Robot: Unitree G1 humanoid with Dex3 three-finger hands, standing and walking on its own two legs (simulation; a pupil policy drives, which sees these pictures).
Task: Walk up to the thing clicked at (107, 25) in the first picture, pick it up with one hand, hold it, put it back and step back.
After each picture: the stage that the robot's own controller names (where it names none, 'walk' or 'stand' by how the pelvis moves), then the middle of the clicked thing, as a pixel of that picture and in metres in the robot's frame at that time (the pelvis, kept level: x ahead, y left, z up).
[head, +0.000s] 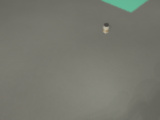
stand; (106, 28) +1.69 -0.29 -0.72
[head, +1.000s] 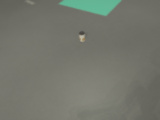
walk; (82, 36) +1.58 +0.11 -0.69
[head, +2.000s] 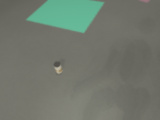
walk; (58, 67) +1.02 +0.33 -0.71
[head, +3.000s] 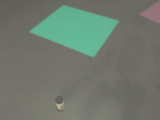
walk; (60, 102) +0.63 +0.24 -0.70
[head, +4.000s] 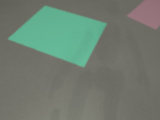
stand; out of the picture +0.41 +0.21 -0.70
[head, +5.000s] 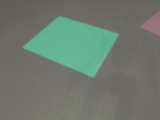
stand; out of the picture +0.39 +0.21 -0.72
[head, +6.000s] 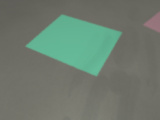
stand; out of the picture +0.39 +0.20 -0.73
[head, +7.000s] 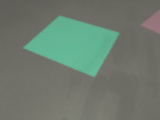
stand; out of the picture +0.39 +0.21 -0.73
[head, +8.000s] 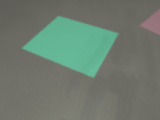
stand; out of the picture +0.38 +0.21 -0.73
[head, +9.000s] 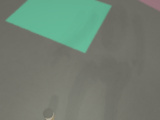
go down; (49, 115) +0.41 +0.22 -0.67
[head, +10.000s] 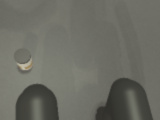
go down; (24, 59) +0.47 +0.23 -0.30
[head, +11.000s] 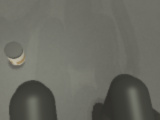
close in; (15, 54) +0.47 +0.24 -0.27
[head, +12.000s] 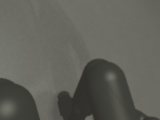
close in; out of the picture +0.46 +0.27 -0.22
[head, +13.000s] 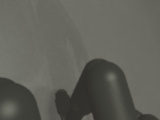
close; out of the picture +0.45 +0.27 -0.23
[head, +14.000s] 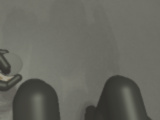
lift; (8, 68) +0.36 +0.24 -0.13
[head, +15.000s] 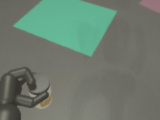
hold; (40, 91) +0.33 +0.16 +0.01
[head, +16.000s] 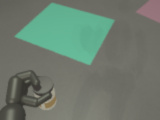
hold; (45, 93) +0.33 +0.15 -0.01
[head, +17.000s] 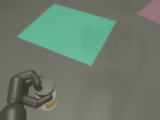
hold; (45, 94) +0.33 +0.15 -0.01
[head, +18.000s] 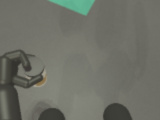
crouch; (35, 73) +0.39 +0.17 -0.08
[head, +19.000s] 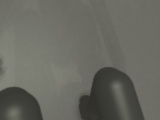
lower; out of the picture +0.48 +0.24 -0.15
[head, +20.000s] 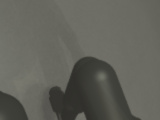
lower; out of the picture +0.46 +0.26 -0.24
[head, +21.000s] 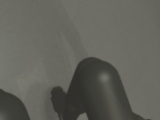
lower; out of the picture +0.46 +0.26 -0.23
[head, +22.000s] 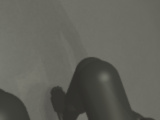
lower; out of the picture +0.46 +0.26 -0.23
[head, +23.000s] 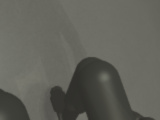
lower; out of the picture +0.46 +0.26 -0.24
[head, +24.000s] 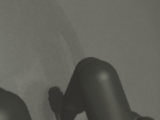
open; out of the picture +0.45 +0.25 -0.24
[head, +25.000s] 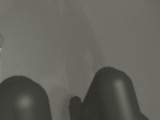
stand; out of the picture +0.46 +0.22 -0.25
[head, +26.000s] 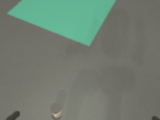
stand; (56, 110) +0.42 +0.17 -0.60
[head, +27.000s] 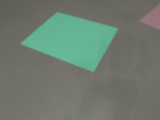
stand; out of the picture +0.41 +0.16 -0.67
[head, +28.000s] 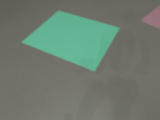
stand; out of the picture +0.41 +0.16 -0.67
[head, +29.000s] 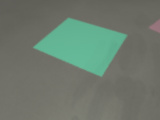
stand; out of the picture +0.43 +0.15 -0.72
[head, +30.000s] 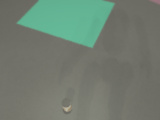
walk; (66, 104) +0.49 +0.16 -0.69
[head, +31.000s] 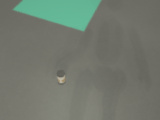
walk; (61, 76) +0.74 +0.18 -0.69
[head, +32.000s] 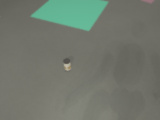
stand; (67, 64) +1.04 +0.25 -0.70
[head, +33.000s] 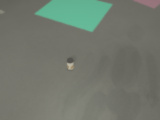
stand; (70, 63) +1.06 +0.16 -0.72
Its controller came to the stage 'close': yes
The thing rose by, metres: 0.71
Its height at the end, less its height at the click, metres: +0.00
